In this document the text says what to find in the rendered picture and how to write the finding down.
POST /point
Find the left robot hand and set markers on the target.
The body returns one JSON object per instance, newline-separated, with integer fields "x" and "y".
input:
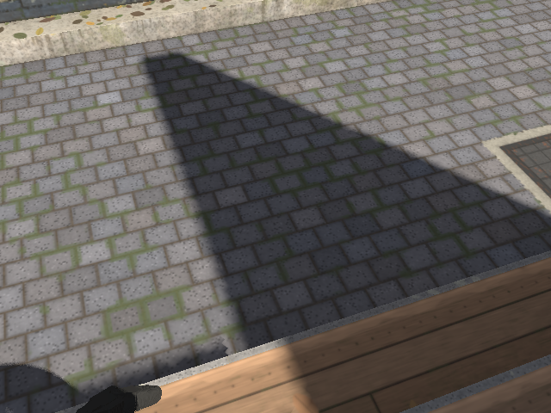
{"x": 123, "y": 400}

